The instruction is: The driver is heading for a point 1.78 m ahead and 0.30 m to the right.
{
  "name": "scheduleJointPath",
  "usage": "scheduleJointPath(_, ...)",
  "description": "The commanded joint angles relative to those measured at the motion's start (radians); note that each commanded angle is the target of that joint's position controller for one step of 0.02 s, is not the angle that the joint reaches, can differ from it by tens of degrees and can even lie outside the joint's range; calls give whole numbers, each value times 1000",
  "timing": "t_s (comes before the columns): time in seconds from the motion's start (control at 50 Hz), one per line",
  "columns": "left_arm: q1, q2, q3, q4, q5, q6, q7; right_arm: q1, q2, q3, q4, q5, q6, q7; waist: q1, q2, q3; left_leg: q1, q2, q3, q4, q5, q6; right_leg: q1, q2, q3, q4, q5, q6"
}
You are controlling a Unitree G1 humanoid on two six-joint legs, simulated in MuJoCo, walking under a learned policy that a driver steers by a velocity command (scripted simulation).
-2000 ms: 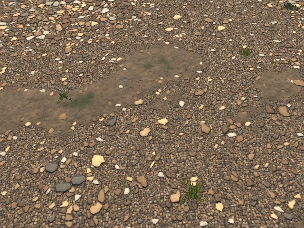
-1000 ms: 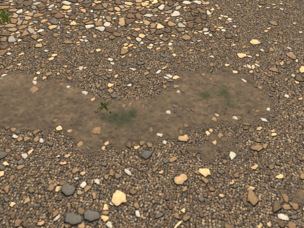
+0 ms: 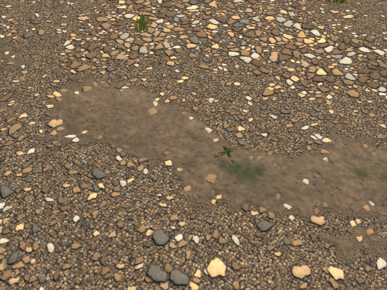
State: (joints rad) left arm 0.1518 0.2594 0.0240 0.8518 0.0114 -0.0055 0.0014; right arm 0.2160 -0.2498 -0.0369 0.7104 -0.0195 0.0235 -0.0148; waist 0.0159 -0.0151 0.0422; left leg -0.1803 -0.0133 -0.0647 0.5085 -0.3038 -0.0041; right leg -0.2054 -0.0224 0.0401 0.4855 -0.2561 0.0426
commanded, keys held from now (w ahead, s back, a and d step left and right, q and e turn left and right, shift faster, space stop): w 1.00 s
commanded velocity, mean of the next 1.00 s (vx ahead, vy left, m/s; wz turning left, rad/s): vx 0.38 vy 0.00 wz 0.01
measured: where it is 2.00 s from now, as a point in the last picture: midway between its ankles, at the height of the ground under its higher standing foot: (208, 178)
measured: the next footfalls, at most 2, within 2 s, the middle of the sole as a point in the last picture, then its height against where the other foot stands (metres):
left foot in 0.74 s outside the picture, level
right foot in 1.28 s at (238, 227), level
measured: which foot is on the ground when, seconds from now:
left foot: down 0.00-0.26, up 0.28-0.72, down 0.74-1.00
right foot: down 0.00-0.74, up 0.76-1.00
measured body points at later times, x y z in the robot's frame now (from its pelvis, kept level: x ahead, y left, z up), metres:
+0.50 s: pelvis +0.12 -0.04 +0.01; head +0.13 -0.06 +0.46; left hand +0.10 +0.23 -0.11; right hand +0.28 -0.31 -0.10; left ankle +0.19 +0.13 -0.67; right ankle +0.04 -0.12 -0.74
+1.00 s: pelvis +0.40 +0.01 +0.01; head +0.42 +0.02 +0.46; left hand +0.54 +0.29 -0.10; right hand +0.46 -0.26 -0.11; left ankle +0.41 +0.09 -0.74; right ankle +0.47 -0.16 -0.66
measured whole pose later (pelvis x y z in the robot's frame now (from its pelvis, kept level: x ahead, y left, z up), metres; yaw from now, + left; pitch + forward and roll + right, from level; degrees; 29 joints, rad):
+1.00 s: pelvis +0.40 +0.01 +0.01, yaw -1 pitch +0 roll +2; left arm 0.19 0.32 0.04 0.81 -0.01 -0.07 0.00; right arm 0.32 -0.27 -0.05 0.82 0.00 -0.10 0.03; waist -0.04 -0.05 0.04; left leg -0.14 -0.09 0.06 0.27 -0.14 0.08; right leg -0.62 -0.13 0.05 1.03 -0.21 0.00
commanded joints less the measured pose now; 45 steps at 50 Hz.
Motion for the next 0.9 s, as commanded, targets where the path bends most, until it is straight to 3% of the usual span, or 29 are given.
scheduleJointPath(0.02, -12, 108, 26, -31, -2, -5, 13, 9, -124, -28, -45, 2, -25, -6, -4, 97, -48, -32, 72, -83, -127, 64, 40, 22, 1, -16, -21, 48, -9)
scheduleJointPath(0.04, -12, 104, 27, -23, -7, -3, 15, 23, -143, -34, -40, 7, -21, -10, -15, 114, -34, -37, 77, -108, -153, -115, 61, -16, 32, -52, 26, -59, -9)
scheduleJointPath(0.08, -48, 102, 29, -39, -21, -15, 15, 75, -197, -48, -34, 14, -17, -14, -51, 194, 44, -53, 180, -283, -274, -472, 145, -172, 64, -101, 173, -188, -18)
scheduleJointPath(0.14, -83, 117, 39, -67, -45, -55, -2, 102, -201, -50, -20, 22, -42, -20, -59, 232, 120, -35, 305, -453, -346, -445, 231, -329, -12, -22, 331, -273, -80)
scheduleJointPath(0.18, -61, 110, 37, -58, -50, -77, -21, 71, -190, -48, -26, 38, -50, -18, -39, 188, 93, 6, 288, -385, -326, -327, 213, -295, -31, -26, 231, -270, -114)
scheduleJointPath(0.22, 58, 103, 40, 6, -41, -88, -34, -3, -191, -48, -41, 50, -46, -12, 32, 147, 24, -106, 201, -235, -268, -191, 167, -2, 20, -97, 31, -12, -114)
scheduleJointPath(0.24, 144, 110, 48, 50, -33, -87, -35, -6, -170, -43, -42, 42, -44, -10, 65, 126, -10, -171, 158, -177, -200, -154, 145, 145, 54, -115, 1, 62, -95)
scheduleJointPath(0.26, 237, 130, 56, 79, -31, -85, -33, -15, -119, -29, -49, 31, -48, -7, 97, 63, -34, -252, 104, -109, -58, -114, 108, 264, 4, -31, -34, 20, -102)
scheduleJointPath(0.28, 339, 222, 72, 84, -29, -87, -23, -29, -40, -5, -82, 18, -58, -5, 118, -188, -69, -408, -9, 25, 293, -159, 25, 369, -223, 331, -203, -157, -189)
scheduleJointPath(0.3, 343, 280, 80, 77, -15, -97, -35, -24, -98, -25, -116, 51, -75, -14, 104, -275, -40, -561, -53, -15, 508, -304, 12, 342, -373, 683, -334, -355, -330)
scheduleJointPath(0.32, 253, 221, 62, 51, -16, -106, -33, -6, -148, -39, -100, 71, -88, -14, 65, -158, 46, -638, 24, -71, 611, -229, 30, 295, -373, 649, -345, -451, -334)
scheduleJointPath(0.34, 205, 177, 50, 34, -18, -108, -27, -4, -156, -42, -83, 69, -98, -5, 48, -122, 86, -664, 61, -57, 622, -121, 46, 275, -324, 536, -342, -402, -296)
scheduleJointPath(0.38, 177, 158, 40, 22, -14, -104, -22, -22, -143, -47, -67, 42, -109, 4, 34, -75, 74, -648, 109, -26, 572, 27, 49, 268, -252, 364, -345, -170, -241)
scheduleJointPath(0.42, 213, 133, 28, 29, -12, -97, -19, -34, -114, -43, -65, 33, -109, 20, 38, -84, 40, -603, 116, 14, 527, 118, 33, 263, -199, 238, -349, 48, -221)
scheduleJointPath(0.48, 248, 147, 26, 39, -14, -87, -9, -105, -79, -31, -94, 32, -105, 29, 52, -58, 38, -598, 109, 56, 392, 197, -4, 251, -175, 133, -355, 274, -228)
scheduleJointPath(0.54, 270, 164, 25, 43, -14, -77, 3, -215, -49, -14, -130, 39, -113, 41, 80, -62, 66, -511, 84, 91, 185, 323, -17, 183, -149, 62, -380, 303, -217)
scheduleJointPath(0.6, 315, 175, 27, 60, -22, -72, 7, -292, -54, -10, -155, 47, -120, 57, 94, -60, 101, -459, 59, 102, 71, 379, -7, 185, -178, 50, -391, 295, -226)
scheduleJointPath(0.66, 321, 183, 36, 69, -31, -63, 8, -316, -80, -15, -171, 48, -128, 70, 62, -68, 98, -446, 49, 84, 10, 335, 39, 280, -225, 43, -336, 426, -211)
scheduleJointPath(0.7, 305, 210, 48, 63, -27, -56, 11, -242, -123, -32, -155, 43, -126, 67, 0, -97, 18, -319, 5, 107, 9, 268, 78, 334, -232, 28, -213, 751, -191)
scheduleJointPath(0.72, 289, 219, 52, 58, -21, -47, 12, -122, -158, -51, -123, 43, -122, 60, -70, -106, -69, -162, -25, 130, 4, 255, 108, 329, -213, 5, -67, 920, -176)
scheduleJointPath(0.74, 279, 208, 47, 47, -13, -41, 15, 49, -195, -70, -73, 43, -116, 46, -153, -94, -178, 95, -8, 115, 6, 280, 141, 221, -172, -18, 141, 916, -147)
scheduleJointPath(0.76, 298, 149, 26, 15, 15, -44, 18, 226, -266, -85, -35, 30, -104, 29, -189, 65, -341, 424, 212, -144, 54, 247, 198, -26, -99, -44, 474, 504, -124)
scheduleJointPath(0.78, 449, 11, -9, 17, -8, -65, 4, 220, -288, -81, -18, 21, -110, 45, -80, 331, -482, 654, 414, -664, -123, -49, 357, -352, 95, 50, 774, -303, -82)
scheduleJointPath(0.8, 331, 150, 22, 12, -40, -87, -5, 178, -178, -58, -23, 29, -112, 44, -122, 202, -352, 549, 372, -668, -221, -166, 305, -458, 39, 123, 855, -295, -95)
scheduleJointPath(0.82, 219, 187, 36, -27, -62, -99, -9, 98, -152, -47, -24, 32, -114, 41, -105, 142, -185, 392, 340, -497, -244, -101, 266, -499, -10, 83, 839, -197, -105)
scheduleJointPath(0.84, 170, 167, 32, -38, -55, -106, -3, 40, -147, -44, -24, 27, -118, 43, -72, 36, -111, 245, 303, -385, -270, 47, 251, -462, -58, 60, 792, -107, -101)
scheduleJointPath(0.86, 160, 154, 36, -39, -40, -104, 0, 3, -131, -41, -24, 18, -123, 47, -39, 24, -68, 145, 262, -296, -294, 162, 246, -428, -87, 53, 741, -53, -92)
scheduleJointPath(0.88, 189, 140, 36, -32, -35, -94, -2, -14, -117, -37, -19, 7, -129, 48, -6, 57, -73, 88, 239, -244, -323, 210, 244, -371, -113, 62, 719, -19, -85)
scheduleJointPath(0.9, 208, 120, 33, -28, -33, -84, -1, -19, -110, -37, -12, 11, -136, 50, 8, 68, -73, 55, 227, -214, -350, 230, 252, -348, -122, 58, 692, -9, -76)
